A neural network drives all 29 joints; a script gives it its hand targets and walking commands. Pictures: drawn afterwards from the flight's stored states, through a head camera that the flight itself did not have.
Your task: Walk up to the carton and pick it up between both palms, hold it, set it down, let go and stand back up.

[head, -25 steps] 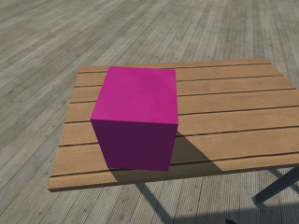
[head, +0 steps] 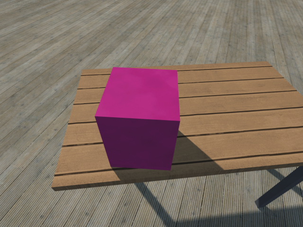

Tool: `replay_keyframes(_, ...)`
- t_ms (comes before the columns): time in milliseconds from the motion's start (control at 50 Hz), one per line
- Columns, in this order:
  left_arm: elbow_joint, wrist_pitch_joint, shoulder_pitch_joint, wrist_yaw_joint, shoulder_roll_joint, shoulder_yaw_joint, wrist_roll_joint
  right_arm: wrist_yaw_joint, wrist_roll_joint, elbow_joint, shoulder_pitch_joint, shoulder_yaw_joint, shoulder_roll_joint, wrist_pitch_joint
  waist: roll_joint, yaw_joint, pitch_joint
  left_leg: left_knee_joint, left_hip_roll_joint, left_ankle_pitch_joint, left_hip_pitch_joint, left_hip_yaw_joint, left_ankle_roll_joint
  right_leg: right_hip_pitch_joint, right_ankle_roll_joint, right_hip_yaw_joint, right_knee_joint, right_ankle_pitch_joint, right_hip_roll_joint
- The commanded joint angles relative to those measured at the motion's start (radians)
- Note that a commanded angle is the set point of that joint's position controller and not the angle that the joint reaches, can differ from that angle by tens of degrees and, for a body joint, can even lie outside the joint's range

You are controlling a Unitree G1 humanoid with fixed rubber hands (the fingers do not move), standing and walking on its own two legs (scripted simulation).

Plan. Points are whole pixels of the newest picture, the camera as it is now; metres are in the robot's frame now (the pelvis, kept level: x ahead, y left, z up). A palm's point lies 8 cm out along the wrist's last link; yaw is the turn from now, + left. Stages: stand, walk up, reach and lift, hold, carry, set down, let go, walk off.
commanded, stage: stand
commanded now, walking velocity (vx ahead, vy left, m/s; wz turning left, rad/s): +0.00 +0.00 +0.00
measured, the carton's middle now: (142, 120) +0.44 +0.03 +0.03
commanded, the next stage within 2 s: none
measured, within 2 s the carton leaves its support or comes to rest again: neither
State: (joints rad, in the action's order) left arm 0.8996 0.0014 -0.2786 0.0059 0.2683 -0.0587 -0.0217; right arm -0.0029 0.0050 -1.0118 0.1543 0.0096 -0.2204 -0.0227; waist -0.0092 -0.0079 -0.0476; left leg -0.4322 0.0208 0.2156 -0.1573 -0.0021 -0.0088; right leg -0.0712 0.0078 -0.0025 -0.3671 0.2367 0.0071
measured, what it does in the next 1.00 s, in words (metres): stands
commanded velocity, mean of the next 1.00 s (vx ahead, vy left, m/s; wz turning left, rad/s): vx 0.00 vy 0.00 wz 0.00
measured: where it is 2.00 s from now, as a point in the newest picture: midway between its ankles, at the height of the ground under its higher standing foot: outside the picture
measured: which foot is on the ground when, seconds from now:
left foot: down 0.00-1.00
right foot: down 0.00-1.00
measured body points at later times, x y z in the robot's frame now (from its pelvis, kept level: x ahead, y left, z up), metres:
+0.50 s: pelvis -0.01 +0.00 +0.00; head -0.01 +0.00 +0.45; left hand +0.05 +0.28 -0.13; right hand +0.08 -0.25 -0.14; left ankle +0.02 +0.12 -0.74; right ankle -0.02 -0.13 -0.74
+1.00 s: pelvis +0.00 +0.00 +0.00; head -0.01 +0.00 +0.45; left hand +0.06 +0.27 -0.13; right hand +0.08 -0.25 -0.14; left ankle +0.02 +0.12 -0.74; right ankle -0.02 -0.13 -0.74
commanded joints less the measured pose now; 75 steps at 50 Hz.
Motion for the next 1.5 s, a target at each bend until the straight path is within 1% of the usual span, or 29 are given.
replay_keyframes(0, -0.001, 0.048, 0.063, 0.001, 0.267, -0.046, 0.046, 0.018, -0.033, 0.053, -0.072, -0.068, -0.288, -0.023, -0.086, 0.007, 0.027, 0.136, 0.104, -0.097, -0.007, 0.104, 0.047, -0.024, -0.028, -0.094, 0.075, -0.149, -0.126)
replay_keyframes(20, 0.003, 0.051, 0.061, 0.0, 0.261, -0.044, 0.055, 0.019, -0.03, 0.054, -0.075, -0.065, -0.292, -0.018, -0.121, 0.006, 0.025, 0.141, 0.099, -0.096, -0.007, 0.093, 0.038, -0.032, -0.028, -0.091, 0.079, -0.164, -0.126)
replay_keyframes(60, 0.0, 0.052, 0.073, 0.002, 0.235, -0.034, 0.047, 0.018, -0.03, 0.041, -0.057, -0.067, -0.291, -0.026, -0.061, 0.006, 0.018, 0.149, 0.111, -0.088, -0.008, 0.106, 0.042, -0.033, -0.025, -0.086, 0.064, -0.152, -0.121)
replay_keyframes(80, 0.005, 0.053, 0.069, 0.0, 0.256, -0.041, 0.047, 0.018, -0.024, 0.036, -0.065, -0.061, -0.287, -0.022, -0.104, 0.008, 0.026, 0.136, 0.11, -0.102, -0.005, 0.106, 0.046, -0.042, -0.027, -0.096, 0.074, -0.155, -0.126)
replay_keyframes(100, 0.007, 0.051, 0.078, 0.004, 0.231, -0.038, 0.048, 0.019, -0.029, 0.041, -0.086, -0.067, -0.291, -0.025, -0.054, 0.009, 0.02, 0.138, 0.113, -0.091, 0.005, 0.104, 0.051, -0.05, -0.033, -0.098, 0.074, -0.148, -0.127)
replay_keyframes(120, 0.001, 0.051, 0.101, -0.001, 0.251, -0.035, 0.049, 0.022, -0.031, 0.04, -0.065, -0.067, -0.305, -0.021, -0.095, 0.001, 0.016, 0.141, 0.103, -0.075, -0.008, 0.095, 0.045, -0.039, -0.031, -0.104, 0.085, -0.138, -0.132)
replay_keyframes(200, 0.015, 0.052, 0.076, 0.005, 0.261, -0.039, 0.047, 0.014, -0.024, 0.04, -0.094, -0.067, -0.295, -0.021, -0.067, 0.0, 0.014, 0.148, 0.108, -0.087, -0.008, 0.114, 0.049, -0.037, -0.037, -0.089, 0.077, -0.134, -0.13)
replay_keyframes(240, 0.014, 0.05, 0.086, 0.006, 0.239, -0.033, 0.049, 0.014, -0.027, 0.034, -0.089, -0.067, -0.288, -0.024, -0.103, 0.006, 0.036, 0.131, 0.106, -0.153, 0.015, 0.102, 0.044, -0.029, -0.035, -0.094, 0.08, -0.156, -0.135)
replay_keyframes(260, 0.025, 0.044, 0.08, 0.008, 0.262, -0.034, 0.047, 0.018, -0.027, 0.027, -0.083, -0.076, -0.321, -0.021, -0.055, 0.002, 0.005, 0.132, 0.107, -0.151, 0.013, 0.1, 0.046, -0.052, -0.037, -0.096, 0.089, -0.172, -0.133)
replay_keyframes(440, 0.024, 0.05, 0.075, 0.003, 0.272, -0.04, 0.048, 0.021, -0.021, 0.021, -0.074, -0.06, -0.281, -0.021, -0.109, -0.007, 0.011, 0.145, 0.106, -0.092, -0.004, 0.1, 0.04, -0.051, -0.038, -0.098, 0.089, -0.11, -0.13)
replay_keyframes(520, 0.035, 0.05, 0.071, 0.006, 0.248, -0.032, 0.046, 0.014, -0.026, 0.013, -0.046, -0.062, -0.293, -0.024, -0.065, -0.007, 0.0, 0.151, 0.109, -0.07, 0.002, 0.117, 0.049, -0.051, -0.04, -0.093, 0.085, -0.125, -0.133)
replay_keyframes(540, 0.031, 0.047, 0.078, 0.006, 0.25, -0.033, 0.035, 0.014, -0.027, 0.014, -0.073, -0.067, -0.307, -0.023, -0.109, 0.002, -0.018, 0.155, 0.107, -0.088, -0.01, 0.106, 0.042, -0.067, -0.037, -0.093, 0.073, -0.123, -0.13)
replay_keyframes(620, 0.033, 0.05, 0.082, 0.004, 0.265, -0.04, 0.045, 0.019, -0.025, 0.015, -0.086, -0.061, -0.308, -0.021, -0.11, 0.005, -0.018, 0.145, 0.11, -0.103, -0.011, 0.103, 0.045, -0.067, -0.034, -0.101, 0.082, -0.141, -0.132)
replay_keyframes(700, 0.04, 0.046, 0.082, 0.007, 0.26, -0.033, 0.038, 0.014, -0.023, 0.014, -0.067, -0.064, -0.297, -0.023, -0.072, -0.012, -0.02, 0.16, 0.108, -0.07, -0.01, 0.112, 0.038, -0.068, -0.036, -0.09, 0.092, -0.117, -0.132)
replay_keyframes(780, 0.035, 0.047, 0.086, 0.006, 0.255, -0.029, 0.043, 0.016, -0.021, 0.009, -0.078, -0.058, -0.293, -0.021, -0.121, -0.007, -0.019, 0.162, 0.108, -0.065, -0.027, 0.113, 0.049, -0.056, -0.049, -0.115, 0.097, -0.129, -0.137)
replay_keyframes(900, 0.044, 0.054, 0.102, 0.007, 0.265, -0.028, 0.042, 0.019, -0.019, -0.003, -0.049, -0.071, -0.307, -0.019, -0.052, -0.015, -0.001, 0.141, 0.108, -0.13, 0.021, 0.111, 0.045, -0.058, -0.039, -0.096, 0.089, -0.151, -0.137)
replay_keyframes(980, 0.036, 0.048, 0.103, 0.008, 0.265, -0.033, 0.049, 0.015, -0.027, -0.004, -0.066, -0.062, -0.306, -0.023, -0.105, -0.01, -0.035, 0.156, 0.099, -0.094, -0.014, 0.098, 0.042, -0.062, -0.041, -0.107, 0.091, -0.167, -0.14)
replay_keyframes(1060, 0.044, 0.049, 0.114, 0.002, 0.256, -0.034, 0.045, 0.017, -0.029, 0.007, -0.108, -0.069, -0.317, -0.022, -0.073, 0.013, -0.01, 0.153, 0.109, -0.062, -0.003, 0.101, 0.039, -0.051, -0.035, -0.112, 0.107, -0.113, -0.137)
replay_keyframes(1120, 0.053, 0.045, 0.096, 0.004, 0.255, -0.029, 0.043, 0.016, -0.024, 0.004, -0.08, -0.062, -0.288, -0.024, -0.071, -0.006, -0.031, 0.169, 0.102, -0.059, -0.012, 0.103, 0.035, -0.073, -0.035, -0.089, 0.091, -0.124, -0.132)
replay_keyframes(1140, 0.045, 0.046, 0.097, 0.006, 0.257, -0.036, 0.041, 0.019, -0.028, 0.002, -0.086, -0.059, -0.305, -0.022, -0.115, 0.006, -0.012, 0.163, 0.106, -0.059, -0.01, 0.107, 0.044, -0.05, -0.038, -0.108, 0.086, -0.127, -0.13)
replay_keyframes(1180, 0.045, 0.049, 0.113, 0.009, 0.274, -0.033, 0.042, 0.017, -0.017, -0.001, -0.062, -0.061, -0.299, -0.018, -0.056, -0.008, -0.034, 0.161, 0.108, -0.102, -0.009, 0.11, 0.038, -0.067, -0.037, -0.095, 0.089, -0.128, -0.135)
replay_keyframes(1240, 0.05, 0.048, 0.11, 0.01, 0.271, -0.036, 0.042, 0.018, -0.024, 0.002, -0.07, -0.07, -0.314, -0.019, -0.104, -0.007, -0.032, 0.166, 0.105, -0.088, -0.015, 0.109, 0.041, -0.047, -0.038, -0.112, 0.084, -0.149, -0.133)
replay_keyframes(1280, 0.057, 0.045, 0.097, 0.006, 0.254, -0.032, 0.04, 0.016, -0.029, 0.001, -0.098, -0.067, -0.32, -0.024, -0.084, 0.01, -0.029, 0.161, 0.113, -0.111, 0.001, 0.117, 0.05, -0.058, -0.043, -0.113, 0.083, -0.149, -0.139)
replay_keyframes(1300, 0.057, 0.047, 0.113, 0.008, 0.276, -0.038, 0.045, 0.015, -0.02, -0.001, -0.062, -0.065, -0.314, -0.019, -0.102, -0.012, -0.028, 0.164, 0.107, -0.108, 0.004, 0.099, 0.037, -0.063, -0.046, -0.115, 0.087, -0.146, -0.139)
replay_keyframes(1320, 0.051, 0.045, 0.101, 0.007, 0.245, -0.023, 0.034, 0.015, -0.024, -0.001, -0.085, -0.068, -0.328, -0.024, -0.088, 0.014, -0.033, 0.166, 0.112, -0.087, -0.026, 0.112, 0.043, -0.045, -0.04, -0.105, 0.086, -0.151, -0.14)
replay_keyframes(1360, 0.048, 0.048, 0.099, 0.006, 0.244, -0.028, 0.039, 0.013, -0.021, -0.009, -0.057, -0.061, -0.303, -0.028, -0.045, -0.001, -0.034, 0.171, 0.104, -0.081, -0.004, 0.118, 0.037, -0.068, -0.041, -0.101, 0.084, -0.125, -0.125)
replay_keyframes(1380, 0.056, 0.049, 0.089, 0.005, 0.257, -0.032, 0.038, 0.013, -0.026, -0.019, -0.077, -0.066, -0.32, -0.024, -0.064, 0.015, -0.03, 0.16, 0.107, -0.075, -0.01, 0.111, 0.039, -0.064, -0.042, -0.108, 0.092, -0.124, -0.133)
replay_keyframes(1400, 0.06, 0.046, 0.105, 0.006, 0.247, -0.025, 0.041, 0.014, -0.027, -0.007, -0.082, -0.068, -0.331, -0.023, -0.105, -0.003, -0.043, 0.162, 0.1, -0.086, -0.013, 0.105, 0.038, -0.071, -0.04, -0.112, 0.09, -0.139, -0.136)
replay_keyframes(1480, 0.053, 0.046, 0.091, 0.008, 0.253, -0.028, 0.04, 0.008, -0.026, -0.007, -0.047, -0.06, -0.295, -0.022, -0.071, -0.008, -0.026, 0.153, 0.102, -0.07, -0.003, 0.101, 0.038, -0.055, -0.039, -0.103, 0.096, -0.135, -0.132)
